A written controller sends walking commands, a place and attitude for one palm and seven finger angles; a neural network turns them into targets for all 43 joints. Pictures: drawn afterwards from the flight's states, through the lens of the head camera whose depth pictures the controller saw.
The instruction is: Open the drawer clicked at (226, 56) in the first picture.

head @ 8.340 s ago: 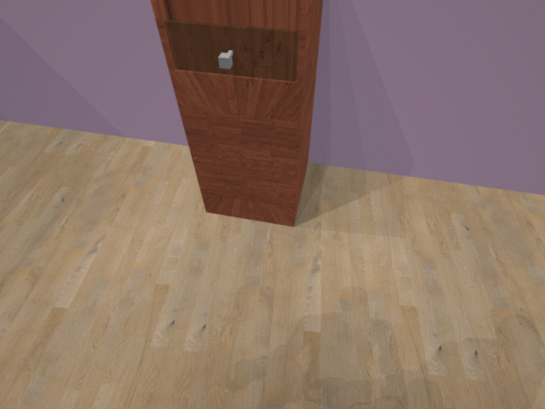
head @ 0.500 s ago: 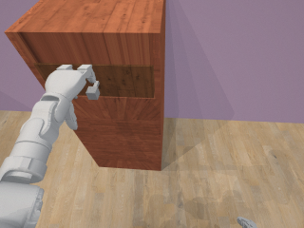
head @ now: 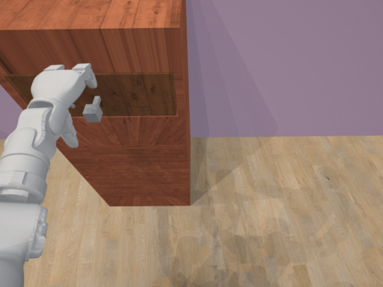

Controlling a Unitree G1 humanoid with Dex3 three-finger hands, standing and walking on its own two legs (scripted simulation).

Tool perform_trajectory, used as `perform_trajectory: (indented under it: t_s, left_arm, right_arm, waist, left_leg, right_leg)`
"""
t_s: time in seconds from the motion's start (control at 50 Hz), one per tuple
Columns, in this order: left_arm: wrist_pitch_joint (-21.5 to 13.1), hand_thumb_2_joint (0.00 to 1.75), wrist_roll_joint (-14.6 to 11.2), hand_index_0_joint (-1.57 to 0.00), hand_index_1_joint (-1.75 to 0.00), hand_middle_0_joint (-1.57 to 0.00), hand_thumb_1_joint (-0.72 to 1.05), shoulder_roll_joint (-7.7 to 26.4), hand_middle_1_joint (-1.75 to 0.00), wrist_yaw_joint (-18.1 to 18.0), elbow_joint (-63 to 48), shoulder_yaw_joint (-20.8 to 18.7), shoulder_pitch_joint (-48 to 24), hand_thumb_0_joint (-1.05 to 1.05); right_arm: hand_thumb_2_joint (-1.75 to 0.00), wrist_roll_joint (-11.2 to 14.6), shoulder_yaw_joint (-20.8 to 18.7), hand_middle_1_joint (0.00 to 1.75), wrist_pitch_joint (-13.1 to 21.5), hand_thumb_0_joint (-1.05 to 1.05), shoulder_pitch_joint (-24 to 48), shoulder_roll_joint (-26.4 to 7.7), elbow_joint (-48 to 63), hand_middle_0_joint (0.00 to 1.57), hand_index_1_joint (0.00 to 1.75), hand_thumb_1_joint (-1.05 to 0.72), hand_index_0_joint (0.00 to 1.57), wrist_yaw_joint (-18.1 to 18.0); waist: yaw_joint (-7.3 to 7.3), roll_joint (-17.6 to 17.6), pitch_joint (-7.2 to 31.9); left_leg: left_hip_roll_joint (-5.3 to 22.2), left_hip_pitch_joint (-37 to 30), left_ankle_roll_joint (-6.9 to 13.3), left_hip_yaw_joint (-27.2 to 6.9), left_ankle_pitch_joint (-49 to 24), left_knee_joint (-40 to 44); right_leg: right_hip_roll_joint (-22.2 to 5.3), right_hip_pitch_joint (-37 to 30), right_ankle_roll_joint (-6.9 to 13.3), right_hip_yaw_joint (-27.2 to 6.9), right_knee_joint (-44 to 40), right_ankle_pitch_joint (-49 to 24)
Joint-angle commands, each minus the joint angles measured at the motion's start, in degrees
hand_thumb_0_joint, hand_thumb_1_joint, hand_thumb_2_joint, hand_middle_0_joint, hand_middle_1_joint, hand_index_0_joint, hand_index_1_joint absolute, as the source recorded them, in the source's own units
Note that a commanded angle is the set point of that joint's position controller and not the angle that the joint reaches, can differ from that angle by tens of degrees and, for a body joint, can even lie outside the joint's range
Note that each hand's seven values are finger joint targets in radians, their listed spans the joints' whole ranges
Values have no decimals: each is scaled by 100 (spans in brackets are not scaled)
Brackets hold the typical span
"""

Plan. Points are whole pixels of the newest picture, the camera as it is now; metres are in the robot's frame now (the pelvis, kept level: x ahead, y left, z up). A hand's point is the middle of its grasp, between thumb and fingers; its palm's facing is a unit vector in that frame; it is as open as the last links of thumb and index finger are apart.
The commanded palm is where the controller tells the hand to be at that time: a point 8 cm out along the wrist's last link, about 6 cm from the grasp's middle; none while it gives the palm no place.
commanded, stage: move the hooked fingers above the handle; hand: left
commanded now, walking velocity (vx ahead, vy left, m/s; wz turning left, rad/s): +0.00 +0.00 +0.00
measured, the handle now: (94, 108) +0.51 +0.24 +0.05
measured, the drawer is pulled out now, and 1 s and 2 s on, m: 0.00 0.00 0.00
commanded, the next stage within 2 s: lower the fingers behind the handle in 0.74 s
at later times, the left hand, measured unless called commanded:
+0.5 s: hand (67, 110) +0.45 +0.26 +0.11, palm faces -0.04 -0.02 -1.00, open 13.8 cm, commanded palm +0.43 +0.26 +0.17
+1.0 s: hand (73, 108) +0.46 +0.26 +0.10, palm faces -0.07 -0.02 -1.00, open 13.8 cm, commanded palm +0.44 +0.26 +0.16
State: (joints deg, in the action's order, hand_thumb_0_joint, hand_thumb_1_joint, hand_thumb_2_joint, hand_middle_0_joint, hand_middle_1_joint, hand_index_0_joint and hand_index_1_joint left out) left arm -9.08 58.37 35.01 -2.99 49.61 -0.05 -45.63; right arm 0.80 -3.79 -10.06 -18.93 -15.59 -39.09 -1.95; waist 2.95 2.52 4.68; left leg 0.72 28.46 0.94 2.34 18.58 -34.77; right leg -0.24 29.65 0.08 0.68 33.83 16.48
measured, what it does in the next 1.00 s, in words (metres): stands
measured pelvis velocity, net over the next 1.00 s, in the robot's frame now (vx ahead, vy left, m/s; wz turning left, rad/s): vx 0.00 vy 0.00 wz -0.01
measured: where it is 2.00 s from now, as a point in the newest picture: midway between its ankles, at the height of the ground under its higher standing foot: outside the picture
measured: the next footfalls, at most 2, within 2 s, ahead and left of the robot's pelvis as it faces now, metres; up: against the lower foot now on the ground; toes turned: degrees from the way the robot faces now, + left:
none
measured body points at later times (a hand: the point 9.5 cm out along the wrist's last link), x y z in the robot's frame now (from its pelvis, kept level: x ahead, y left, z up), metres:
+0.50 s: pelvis +0.00 +0.00 +0.00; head +0.06 -0.01 +0.45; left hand +0.45 +0.26 +0.17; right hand +0.06 -0.27 -0.13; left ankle -0.02 +0.11 -0.73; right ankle -0.01 -0.12 -0.73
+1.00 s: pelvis +0.00 +0.00 +0.00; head +0.06 -0.01 +0.44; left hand +0.46 +0.26 +0.16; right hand +0.04 -0.27 -0.13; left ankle -0.02 +0.11 -0.73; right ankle -0.01 -0.12 -0.73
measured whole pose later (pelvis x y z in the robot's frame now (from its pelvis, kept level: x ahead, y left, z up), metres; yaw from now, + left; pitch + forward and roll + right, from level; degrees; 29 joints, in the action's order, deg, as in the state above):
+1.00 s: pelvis +0.00 +0.00 +0.00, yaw +0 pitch +12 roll +0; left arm -10.4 58.9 35.4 -2.2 52.0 -0.4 -46.7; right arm 0.9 -2.6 -9.7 -18.7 -15.2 -38.0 -2.7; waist 3.6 2.3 4.8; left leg 0.7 29.4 1.3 2.7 18.7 -35.7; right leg -0.3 30.5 -0.3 0.2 34.4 16.2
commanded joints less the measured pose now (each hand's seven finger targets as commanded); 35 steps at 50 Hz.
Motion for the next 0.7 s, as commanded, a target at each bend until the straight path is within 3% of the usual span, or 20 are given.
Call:
perform_trajectory:
  t_s: [0.0,0.04,0.08,0.12,0.16,0.2,0.24,0.26,0.28,0.32,0.34,0.42,0.46,0.5,0.54,0.56,0.6,0.62,0.66,0.68]
  left_arm:
    - [-65,30,-89,-30,-120,-30,-50,1427,-120,-171,-1129,-376,-2424,0]
    - [-107,30,-102,-30,-120,-30,-50,1566,-120,-162,-1035,-484,-2517,0]
    - [-133,30,-66,-30,-120,-30,-50,1664,-120,-218,-1071,-519,-2698,0]
    - [-163,30,-2,-30,-120,-30,-50,1996,-120,-298,-1054,-761,-2786,0]
    - [-194,30,-2,-30,-120,-30,-50,1989,-120,-352,-1139,-779,-2796,0]
    - [-161,30,3,-30,-120,-30,-50,2093,-120,-367,-1013,-928,-2512,0]
    - [-101,30,-4,-30,-120,-30,-50,1987,-120,-319,-881,-839,-2414,0]
    - [-70,30,-15,-30,-120,-30,-50,1717,-120,-285,-881,-589,-2361,0]
    - [-59,30,-12,-30,-120,-30,-50,1680,-120,-254,-903,-563,-2347,0]
    - [-111,30,-33,-30,-120,-30,-50,1658,-120,-184,-1225,-532,-2380,0]
    - [-163,30,-92,-30,-120,-30,-50,1451,-120,-135,-1352,-404,-2383,0]
    - [-260,30,-186,-30,-120,-30,-50,1522,-120,-91,-1478,-517,-2313,0]
    - [-307,30,-162,-30,-120,-30,-50,1735,-120,-174,-1585,-723,-2351,0]
    - [-258,30,-134,-30,-120,-30,-50,1441,-120,-251,-1647,-462,-2556,0]
    - [-161,30,-129,-30,-120,-30,-50,1392,-120,-313,-1424,-423,-2582,0]
    - [-113,30,-102,-30,-120,-30,-50,1537,-120,-347,-1330,-502,-2669,0]
    - [-24,30,-28,-30,-120,-30,-50,1531,-120,-384,-1299,-435,-2872,0]
    - [21,30,-18,-30,-120,-30,-50,1302,-120,-372,-1264,-208,-2970,0]
    - [48,30,-36,-30,-120,-30,-50,1356,-120,-340,-1180,-263,-2946,0]
    - [78,30,-31,-30,-120,-30,-50,1354,-120,-314,-1090,-220,-3057,0]
  right_arm:
    - [-90,8,-250,30,124,0,-324,-815,568,20,30,-90,20,-69]
    - [-90,17,-235,30,118,0,-326,-843,552,20,30,-90,20,-98]
    - [-90,21,-237,30,144,0,-351,-836,542,20,30,-90,20,-114]
    - [-90,15,-230,30,161,0,-370,-848,518,20,30,-90,20,-142]
    - [-90,0,-234,30,180,0,-373,-810,555,20,30,-90,20,-122]
    - [-90,-9,-245,30,180,0,-378,-820,558,20,30,-90,20,-110]
    - [-90,5,-227,30,163,0,-358,-839,566,20,30,-90,20,-106]
    - [-90,32,-229,30,162,0,-312,-822,606,20,30,-90,20,-94]
    - [-90,25,-243,30,170,0,-316,-839,585,20,30,-90,20,-90]
    - [-90,17,-263,30,170,0,-308,-832,630,20,30,-90,20,-89]
    - [-90,0,-274,30,169,0,-325,-819,643,20,30,-90,20,-89]
    - [-90,16,-261,30,141,0,-242,-817,635,20,30,-90,20,-88]
    - [-90,9,-263,30,140,0,-198,-801,628,20,30,-90,20,-87]
    - [-90,9,-248,30,156,0,-157,-768,604,20,30,-90,20,-53]
    - [-90,3,-238,30,171,0,-170,-786,571,20,30,-90,20,-44]
    - [-90,17,-226,30,181,0,-155,-805,557,20,30,-90,20,-46]
    - [-90,11,-211,30,206,0,-165,-805,559,20,30,-90,20,-64]
    - [-90,16,-205,30,223,0,-174,-790,559,20,30,-90,20,-60]
    - [-90,0,-213,30,233,0,-209,-794,554,20,30,-90,20,-61]
    - [-90,-2,-197,30,226,0,-236,-813,527,20,30,-90,20,-78]
  waist:
    - [-10,-39,2242]
    - [32,-174,2059]
    - [32,-27,2096]
    - [-2,59,2204]
    - [-60,228,2420]
    - [-124,142,2476]
    - [-63,-25,2340]
    - [-40,-22,2186]
    - [-30,51,2126]
    - [-53,126,2352]
    - [6,45,2381]
    - [-51,16,2119]
    - [-110,42,2230]
    - [-32,225,2067]
    - [29,104,1916]
    - [11,88,1884]
    - [33,95,2031]
    - [90,166,2071]
    - [65,244,2194]
    - [134,128,2150]
  left_leg:
    - [-181,-987,175,3,-2432,169]
    - [-178,-875,184,-1,-2203,201]
    - [-186,-888,180,-8,-2110,202]
    - [-180,-857,174,-10,-2143,183]
    - [-186,-927,163,13,-2325,149]
    - [-180,-901,161,37,-2520,118]
    - [-170,-805,155,39,-2526,131]
    - [-166,-820,156,44,-2395,163]
    - [-146,-895,156,49,-2361,172]
    - [-143,-1116,168,26,-2494,144]
    - [-139,-1213,182,8,-2648,122]
    - [-157,-1158,172,-32,-2475,157]
    - [-165,-1159,170,-37,-2551,146]
    - [-148,-1246,131,-81,-2623,123]
    - [-139,-1216,130,-97,-2438,139]
    - [-139,-1132,123,-104,-2196,172]
    - [-147,-1162,122,-120,-2136,173]
    - [-152,-1231,114,-139,-2148,153]
    - [-142,-1327,110,-128,-2234,133]
    - [-144,-1270,116,-123,-2166,123]
  right_leg:
    - [201,-1275,194,1,-177,-2076]
    - [203,-1223,196,0,-222,-1875]
    - [203,-1142,192,-18,-208,-1787]
    - [198,-1179,202,-25,-160,-1808]
    - [200,-1278,205,-40,-125,-1940]
    - [209,-1395,201,-34,-82,-2153]
    - [207,-1400,191,-2,-102,-2184]
    - [213,-1261,178,3,-141,-2049]
    - [212,-1178,186,7,-164,-1991]
    - [223,-1190,191,-10,-166,-1991]
    - [219,-1207,192,1,-188,-2075]
    - [222,-1107,199,21,-202,-1909]
    - [215,-1177,200,5,-168,-1938]
    - [225,-911,216,61,-144,-1834]
    - [234,-821,225,93,-184,-1643]
    - [228,-792,215,79,-191,-1489]
    - [215,-779,221,82,-171,-1435]
    - [218,-711,227,92,-158,-1415]
    - [209,-764,223,74,-174,-1458]
    - [204,-750,214,73,-176,-1485]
